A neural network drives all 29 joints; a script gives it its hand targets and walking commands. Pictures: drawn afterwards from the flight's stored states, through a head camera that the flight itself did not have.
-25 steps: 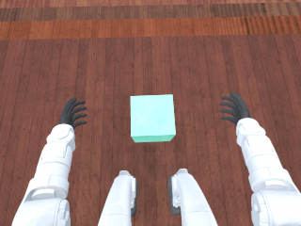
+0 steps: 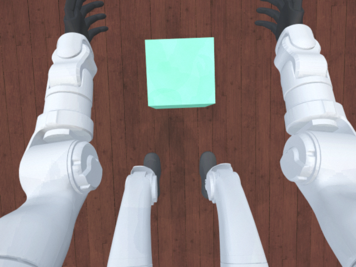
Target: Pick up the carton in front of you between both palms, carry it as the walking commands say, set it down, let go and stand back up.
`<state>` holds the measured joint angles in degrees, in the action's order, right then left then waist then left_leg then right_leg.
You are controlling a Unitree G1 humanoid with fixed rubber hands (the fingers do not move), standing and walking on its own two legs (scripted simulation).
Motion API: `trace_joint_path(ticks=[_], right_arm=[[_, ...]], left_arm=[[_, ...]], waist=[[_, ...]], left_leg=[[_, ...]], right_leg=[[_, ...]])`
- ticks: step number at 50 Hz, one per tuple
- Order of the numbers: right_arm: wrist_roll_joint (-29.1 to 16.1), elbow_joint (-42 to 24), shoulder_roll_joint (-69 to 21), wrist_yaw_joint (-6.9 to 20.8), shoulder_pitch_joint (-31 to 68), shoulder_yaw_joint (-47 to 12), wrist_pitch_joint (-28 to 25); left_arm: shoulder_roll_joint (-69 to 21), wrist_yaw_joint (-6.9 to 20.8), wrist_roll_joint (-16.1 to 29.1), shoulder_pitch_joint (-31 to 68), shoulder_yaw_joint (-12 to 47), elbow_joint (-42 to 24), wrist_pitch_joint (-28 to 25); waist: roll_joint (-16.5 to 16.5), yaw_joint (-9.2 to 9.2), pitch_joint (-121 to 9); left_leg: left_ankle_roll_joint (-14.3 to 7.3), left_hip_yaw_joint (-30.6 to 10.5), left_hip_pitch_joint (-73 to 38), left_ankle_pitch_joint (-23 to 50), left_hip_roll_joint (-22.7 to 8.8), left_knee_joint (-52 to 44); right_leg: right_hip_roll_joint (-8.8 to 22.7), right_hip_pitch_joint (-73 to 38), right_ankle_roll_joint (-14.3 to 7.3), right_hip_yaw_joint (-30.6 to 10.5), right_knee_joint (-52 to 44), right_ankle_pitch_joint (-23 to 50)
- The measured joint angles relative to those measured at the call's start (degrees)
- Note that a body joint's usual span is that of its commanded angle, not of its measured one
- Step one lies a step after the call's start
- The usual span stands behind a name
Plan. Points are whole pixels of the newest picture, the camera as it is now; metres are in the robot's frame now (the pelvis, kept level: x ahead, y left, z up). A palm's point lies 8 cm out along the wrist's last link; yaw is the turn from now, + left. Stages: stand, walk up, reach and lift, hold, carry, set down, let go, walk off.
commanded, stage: reach and lift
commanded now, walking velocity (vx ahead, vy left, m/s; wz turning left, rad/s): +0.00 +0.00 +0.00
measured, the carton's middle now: (179, 79) +0.51 +0.00 -0.51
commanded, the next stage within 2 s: none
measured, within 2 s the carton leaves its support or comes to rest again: leaves its support in 1.66 s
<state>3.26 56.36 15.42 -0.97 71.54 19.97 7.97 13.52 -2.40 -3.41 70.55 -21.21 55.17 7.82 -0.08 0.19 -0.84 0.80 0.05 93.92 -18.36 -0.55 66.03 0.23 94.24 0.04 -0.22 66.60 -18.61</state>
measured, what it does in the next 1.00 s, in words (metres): lowers itself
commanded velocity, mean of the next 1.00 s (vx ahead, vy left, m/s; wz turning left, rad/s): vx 0.00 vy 0.00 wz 0.00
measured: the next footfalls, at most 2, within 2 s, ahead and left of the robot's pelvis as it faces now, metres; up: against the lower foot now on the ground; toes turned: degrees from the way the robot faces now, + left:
none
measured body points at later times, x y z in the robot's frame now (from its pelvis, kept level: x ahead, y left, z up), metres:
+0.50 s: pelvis -0.03 +0.00 -0.20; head +0.33 +0.00 +0.07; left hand +0.52 +0.19 -0.36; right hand +0.52 -0.20 -0.36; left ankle +0.08 +0.13 -0.60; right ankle +0.08 -0.12 -0.60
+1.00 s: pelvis -0.03 +0.00 -0.27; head +0.34 +0.00 -0.03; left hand +0.53 +0.18 -0.45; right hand +0.53 -0.18 -0.45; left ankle +0.08 +0.13 -0.60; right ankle +0.08 -0.12 -0.60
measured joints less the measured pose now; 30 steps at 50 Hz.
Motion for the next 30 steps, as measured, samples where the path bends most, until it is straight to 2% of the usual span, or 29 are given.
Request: trace_joint_path(ticks=[4,8,14,20,24,30], right_arm=[[1.2,0.0,-1.6,-0.3,-3.1,1.4,-2.6],[0.3,-0.2,-2.0,-0.9,-5.6,0.7,-4.4],[-6.2,-2.0,0.8,-2.7,-5.9,-5.0,-5.2],[-12.5,-2.9,4.4,-4.3,-2.3,-10.7,-3.6],[-14.6,-0.3,5.8,-5.0,2.4,-12.4,-2.2],[-15.4,7.7,6.7,-5.2,10.5,-13.8,-2.4]], left_arm=[[-1.5,-0.1,-1.3,-3.1,-1.4,-0.1,-2.6],[-1.7,-0.7,-0.2,-5.5,-0.5,-0.4,-4.5],[1.0,-2.6,6.3,-5.7,6.0,-2.3,-5.0],[3.8,-4.6,12.0,-2.1,11.1,-3.7,-3.2],[5.1,-5.4,14.2,2.4,12.8,-1.1,-1.8],[6.2,-5.2,15.1,10.0,14.0,6.3,-1.9]], waist=[[0.0,0.02,-3.8],[-0.1,-0.13,-6.0],[0.1,-0.33,-3.5],[0.1,-0.09,2.8],[0.0,-0.06,7.4],[-0.1,-0.02,14.0]], left_leg=[[0.0,0.0,5.9,-2.6,0.0,4.7],[0.3,-0.5,13.3,-5.7,0.5,12.4],[0.5,-1.0,23.3,-10.2,1.0,26.0],[0.5,-1.1,30.2,-12.4,1.1,38.8],[0.6,-1.0,32.6,-12.4,1.3,44.9],[0.8,-1.0,34.8,-11.8,1.4,50.8]], right_leg=[[0.0,5.9,0.1,-0.1,4.6,-2.6],[-0.1,13.2,0.4,-0.4,12.3,-5.7],[-0.3,23.2,0.7,-0.6,25.7,-10.0],[-0.6,30.0,0.9,-0.8,38.4,-12.1],[-0.7,32.6,0.9,-1.0,44.6,-12.2],[-0.9,34.9,0.9,-1.1,50.6,-11.6]])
